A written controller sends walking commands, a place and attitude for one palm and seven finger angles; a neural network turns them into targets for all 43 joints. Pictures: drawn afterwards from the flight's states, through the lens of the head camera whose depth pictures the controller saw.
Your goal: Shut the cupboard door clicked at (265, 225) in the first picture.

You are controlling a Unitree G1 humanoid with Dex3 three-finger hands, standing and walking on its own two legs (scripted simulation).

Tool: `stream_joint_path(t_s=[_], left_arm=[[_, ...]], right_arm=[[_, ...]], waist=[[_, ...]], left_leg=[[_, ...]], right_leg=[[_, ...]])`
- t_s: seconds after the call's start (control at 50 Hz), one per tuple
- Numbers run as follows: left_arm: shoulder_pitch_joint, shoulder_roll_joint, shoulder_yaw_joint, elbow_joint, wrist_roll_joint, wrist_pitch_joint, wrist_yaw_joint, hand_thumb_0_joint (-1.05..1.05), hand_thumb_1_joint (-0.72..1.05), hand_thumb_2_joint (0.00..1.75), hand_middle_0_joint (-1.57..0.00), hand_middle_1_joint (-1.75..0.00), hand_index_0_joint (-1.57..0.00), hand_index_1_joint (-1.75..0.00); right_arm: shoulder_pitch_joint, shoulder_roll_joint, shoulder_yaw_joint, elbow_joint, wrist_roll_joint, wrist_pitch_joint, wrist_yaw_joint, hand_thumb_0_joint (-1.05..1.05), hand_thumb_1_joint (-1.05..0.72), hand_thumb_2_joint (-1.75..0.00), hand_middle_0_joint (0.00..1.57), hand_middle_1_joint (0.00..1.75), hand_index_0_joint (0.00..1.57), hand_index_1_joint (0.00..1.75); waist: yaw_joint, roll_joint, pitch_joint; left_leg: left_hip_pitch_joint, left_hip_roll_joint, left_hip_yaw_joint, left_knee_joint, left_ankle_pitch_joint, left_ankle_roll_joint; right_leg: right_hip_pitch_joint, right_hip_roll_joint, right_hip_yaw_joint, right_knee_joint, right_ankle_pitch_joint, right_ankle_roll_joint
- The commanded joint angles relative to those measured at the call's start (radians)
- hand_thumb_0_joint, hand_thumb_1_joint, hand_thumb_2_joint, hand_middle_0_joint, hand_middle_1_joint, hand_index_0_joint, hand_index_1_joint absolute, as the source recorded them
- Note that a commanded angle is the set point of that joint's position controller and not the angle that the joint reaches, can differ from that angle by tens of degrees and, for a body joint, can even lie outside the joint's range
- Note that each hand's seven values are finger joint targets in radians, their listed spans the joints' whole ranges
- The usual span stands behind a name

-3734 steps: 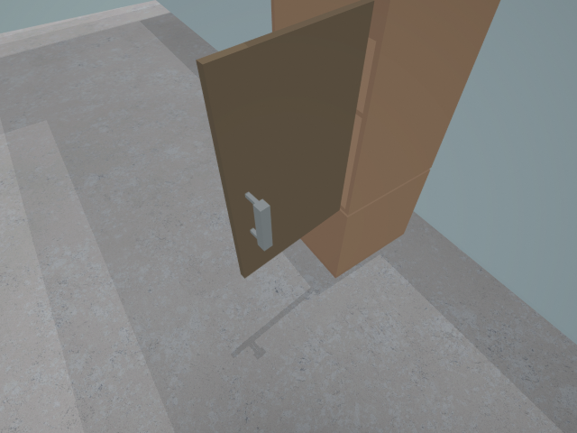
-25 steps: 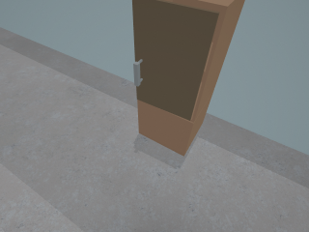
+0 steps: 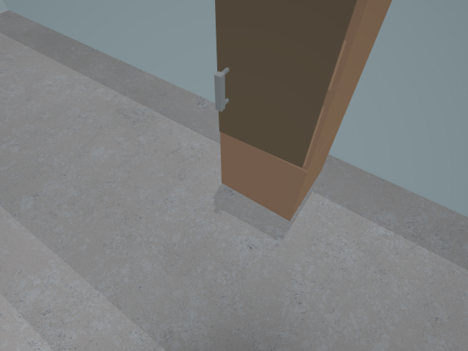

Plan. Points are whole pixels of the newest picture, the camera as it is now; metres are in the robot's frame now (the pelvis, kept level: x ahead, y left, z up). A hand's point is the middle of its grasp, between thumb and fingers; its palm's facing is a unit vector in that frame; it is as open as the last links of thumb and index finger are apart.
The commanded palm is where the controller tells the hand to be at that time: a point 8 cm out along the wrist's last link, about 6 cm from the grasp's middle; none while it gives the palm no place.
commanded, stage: walk to a spot facing it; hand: left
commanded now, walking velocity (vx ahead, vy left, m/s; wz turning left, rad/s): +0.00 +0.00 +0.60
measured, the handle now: (223, 89) +0.91 +0.07 -0.11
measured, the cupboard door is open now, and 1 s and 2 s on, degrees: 3 3 3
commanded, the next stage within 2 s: none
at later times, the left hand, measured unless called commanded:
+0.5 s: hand out of the picture -0.02 +0.15 -0.16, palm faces +0.35 -0.90 -0.26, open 7.4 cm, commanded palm none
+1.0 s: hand out of the picture -0.06 +0.17 -0.15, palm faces +0.58 -0.73 -0.35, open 7.4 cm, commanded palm none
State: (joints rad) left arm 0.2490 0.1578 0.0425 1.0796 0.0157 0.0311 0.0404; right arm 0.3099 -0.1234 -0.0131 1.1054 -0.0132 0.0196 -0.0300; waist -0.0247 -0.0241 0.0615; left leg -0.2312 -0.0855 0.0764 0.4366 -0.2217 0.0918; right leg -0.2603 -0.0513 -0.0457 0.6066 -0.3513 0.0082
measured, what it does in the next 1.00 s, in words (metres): steps on the spot, turning left: right foot, then left foot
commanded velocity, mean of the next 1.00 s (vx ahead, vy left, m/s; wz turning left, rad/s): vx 0.00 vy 0.00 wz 0.60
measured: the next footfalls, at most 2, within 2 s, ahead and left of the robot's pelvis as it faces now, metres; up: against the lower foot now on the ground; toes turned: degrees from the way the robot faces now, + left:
right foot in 0.20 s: +0.03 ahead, -0.15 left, +0.00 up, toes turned +6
left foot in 0.62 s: -0.03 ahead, +0.10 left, +0.00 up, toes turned +29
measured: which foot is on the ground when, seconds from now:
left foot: down 0.00-0.20, up 0.22-0.60, down 0.62-0.92, up 0.94-1.00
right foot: up 0.00-0.18, down 0.20-0.60, up 0.62-0.90, down 0.92-1.00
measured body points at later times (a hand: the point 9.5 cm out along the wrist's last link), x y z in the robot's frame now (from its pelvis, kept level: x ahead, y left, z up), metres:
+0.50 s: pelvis -0.01 -0.06 +0.00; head +0.04 -0.05 +0.45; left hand -0.04 +0.20 -0.14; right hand +0.17 -0.28 -0.14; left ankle -0.07 +0.09 -0.68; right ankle -0.01 -0.15 -0.74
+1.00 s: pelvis +0.00 -0.07 -0.01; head +0.06 -0.07 +0.43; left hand -0.09 +0.20 -0.12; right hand +0.21 -0.23 -0.18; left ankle -0.09 +0.05 -0.69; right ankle +0.07 -0.15 -0.74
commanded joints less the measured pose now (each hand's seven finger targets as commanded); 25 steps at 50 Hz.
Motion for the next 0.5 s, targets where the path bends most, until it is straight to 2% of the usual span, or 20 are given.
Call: stream_joint_path(t_s=[0.0, 0.06, 0.1, 0.12, 0.14, 0.16, 0.18, 0.2, 0.22, 0.24, 0.26, 0.28, 0.32, 0.36, 0.42, 0.48], left_arm=[[0.021, 0.096, 0.032, -0.092, 0.009, -0.004, 0.002, 0.0, 0.9, 0.9, -0.2, -0.3, -0.2, -0.3], [0.006, 0.089, 0.033, -0.123, 0.003, -0.006, 0.0, 0.0, 0.9, 0.9, -0.2, -0.3, -0.2, -0.3], [0.042, 0.097, 0.034, -0.126, 0.001, -0.011, -0.001, 0.0, 0.9, 0.9, -0.2, -0.3, -0.2, -0.3], [0.063, 0.103, 0.038, -0.125, 0.0, -0.013, 0.001, 0.0, 0.9, 0.9, -0.2, -0.3, -0.2, -0.3], [0.081, 0.136, 0.045, -0.13, 0.005, -0.019, 0.006, 0.0, 0.9, 0.9, -0.2, -0.3, -0.2, -0.3], [0.078, 0.217, 0.06, -0.139, 0.018, -0.024, 0.012, 0.0, 0.9, 0.9, -0.2, -0.3, -0.2, -0.3], [0.069, 0.259, 0.065, -0.156, 0.016, -0.023, 0.01, 0.0, 0.9, 0.9, -0.2, -0.3, -0.2, -0.3], [0.02, 0.254, 0.06, -0.178, 0.009, -0.022, 0.011, 0.0, 0.9, 0.9, -0.2, -0.3, -0.2, -0.3], [-0.033, 0.206, 0.058, -0.196, 0.012, -0.028, 0.016, 0.0, 0.9, 0.9, -0.2, -0.3, -0.2, -0.3], [-0.062, 0.201, 0.055, -0.204, 0.012, -0.03, 0.013, 0.0, 0.9, 0.9, -0.2, -0.3, -0.2, -0.3], [-0.068, 0.196, 0.049, -0.212, 0.011, -0.033, 0.01, 0.0, 0.9, 0.9, -0.2, -0.3, -0.2, -0.3], [-0.054, 0.196, 0.049, -0.214, 0.011, -0.037, 0.008, 0.0, 0.9, 0.9, -0.2, -0.3, -0.2, -0.3], [-0.006, 0.206, 0.052, -0.208, 0.012, -0.041, 0.009, 0.0, 0.9, 0.9, -0.2, -0.3, -0.2, -0.3], [0.033, 0.218, 0.057, -0.201, 0.013, -0.041, 0.009, 0.0, 0.9, 0.9, -0.2, -0.3, -0.2, -0.3], [0.056, 0.241, 0.065, -0.198, 0.018, -0.037, 0.005, 0.0, 0.9, 0.9, -0.2, -0.3, -0.2, -0.3], [0.06, 0.262, 0.074, -0.205, 0.022, -0.031, -0.001, 0.0, 0.9, 0.9, -0.2, -0.3, -0.2, -0.3]], right_arm=[[0.062, -0.211, -0.054, -0.065, -0.014, -0.001, -0.014, 0.0, -0.9, -0.9, 0.2, 0.3, 0.2, 0.3], [0.007, -0.23, -0.068, -0.1, -0.019, 0.006, -0.01, 0.0, -0.9, -0.9, 0.2, 0.3, 0.2, 0.3], [-0.041, -0.242, -0.072, -0.122, -0.016, 0.01, -0.004, 0.0, -0.9, -0.9, 0.2, 0.3, 0.2, 0.3], [-0.068, -0.237, -0.075, -0.136, -0.011, 0.012, -0.001, 0.0, -0.9, -0.9, 0.2, 0.3, 0.2, 0.3], [-0.081, -0.211, -0.075, -0.15, -0.004, 0.015, 0.005, 0.0, -0.9, -0.9, 0.2, 0.3, 0.2, 0.3], [-0.064, -0.158, -0.072, -0.168, 0.004, 0.015, 0.011, 0.0, -0.9, -0.9, 0.2, 0.3, 0.2, 0.3], [-0.082, -0.163, -0.08, -0.182, -0.007, 0.019, 0.017, 0.0, -0.9, -0.9, 0.2, 0.3, 0.2, 0.3], [-0.069, -0.191, -0.093, -0.185, -0.015, 0.026, 0.025, 0.0, -0.9, -0.9, 0.2, 0.3, 0.2, 0.3], [-0.087, -0.177, -0.093, -0.178, -0.017, 0.036, 0.028, 0.0, -0.9, -0.9, 0.2, 0.3, 0.2, 0.3], [-0.091, -0.168, -0.09, -0.175, -0.015, 0.041, 0.033, 0.0, -0.9, -0.9, 0.2, 0.3, 0.2, 0.3], [-0.093, -0.165, -0.085, -0.182, -0.015, 0.04, 0.039, 0.0, -0.9, -0.9, 0.2, 0.3, 0.2, 0.3], [-0.104, -0.155, -0.081, -0.193, -0.013, 0.042, 0.044, 0.0, -0.9, -0.9, 0.2, 0.3, 0.2, 0.3], [-0.143, -0.154, -0.076, -0.212, -0.01, 0.044, 0.049, 0.0, -0.9, -0.9, 0.2, 0.3, 0.2, 0.3], [-0.187, -0.158, -0.071, -0.234, -0.01, 0.046, 0.048, 0.0, -0.9, -0.9, 0.2, 0.3, 0.2, 0.3], [-0.234, -0.156, -0.062, -0.261, -0.007, 0.042, 0.052, 0.0, -0.9, -0.9, 0.2, 0.3, 0.2, 0.3], [-0.242, -0.162, -0.057, -0.28, -0.003, 0.034, 0.052, 0.0, -0.9, -0.9, 0.2, 0.3, 0.2, 0.3]], waist=[[0.001, 0.108, -0.054], [0.009, 0.091, -0.084], [0.036, 0.078, -0.089], [0.049, 0.083, -0.08], [0.062, 0.005, -0.07], [0.054, -0.203, -0.059], [0.067, -0.252, -0.03], [0.037, -0.144, -0.032], [0.014, -0.119, -0.009], [0.001, -0.101, 0.001], [-0.004, -0.069, -0.005], [-0.003, -0.08, -0.014], [0.019, -0.087, -0.033], [0.041, -0.099, -0.053], [0.06, -0.136, -0.058], [0.067, -0.172, -0.082]], left_leg=[[0.119, 0.362, -0.46, -0.135, 0.311, 0.138], [0.075, 0.327, -0.439, -0.102, 0.341, 0.124], [-0.012, 0.271, -0.4, -0.068, 0.315, 0.082], [-0.091, 0.235, -0.378, -0.048, 0.227, 0.047], [-0.2, 0.171, -0.342, 0.015, 0.079, -0.001], [-0.338, 0.045, -0.209, 0.186, -0.143, -0.071], [-0.338, -0.003, -0.105, 0.483, -0.341, -0.104], [-0.303, 0.039, -0.138, 0.659, -0.345, -0.103], [-0.33, 0.069, -0.153, 0.737, -0.302, -0.105], [-0.342, 0.084, -0.135, 0.787, -0.257, -0.117], [-0.351, 0.096, -0.121, 0.793, -0.224, -0.128], [-0.35, 0.098, -0.106, 0.776, -0.207, -0.135], [-0.347, 0.104, -0.082, 0.706, -0.2, -0.147], [-0.341, 0.111, -0.064, 0.636, -0.213, -0.152], [-0.294, 0.115, -0.028, 0.481, -0.236, -0.15], [-0.219, 0.104, 0.013, 0.339, -0.229, -0.134]], right_leg=[[-0.197, 0.004, 0.055, 0.244, -0.116, 0.001], [-0.134, 0.016, 0.058, 0.175, -0.098, 0.011], [-0.009, 0.037, 0.041, 0.025, -0.008, 0.013], [0.082, 0.03, 0.029, -0.088, 0.077, 0.015], [0.183, -0.027, 0.087, -0.234, 0.131, 0.004], [0.24, -0.237, 0.32, -0.333, 0.101, -0.072], [0.131, -0.421, 0.432, -0.379, 0.158, -0.182], [0.038, -0.425, 0.363, -0.357, 0.19, -0.219], [0.02, -0.368, 0.317, -0.341, 0.218, -0.21], [0.034, -0.328, 0.248, -0.307, 0.288, -0.198], [0.064, -0.297, 0.164, -0.272, 0.383, -0.183], [0.083, -0.279, 0.108, -0.256, 0.447, -0.167], [0.157, -0.272, 0.064, -0.23, 0.569, -0.152], [0.212, -0.286, 0.048, -0.212, 0.621, -0.156], [0.248, -0.296, 0.011, -0.178, 0.684, -0.152], [0.257, -0.305, -0.024, -0.13, 0.717, -0.137]])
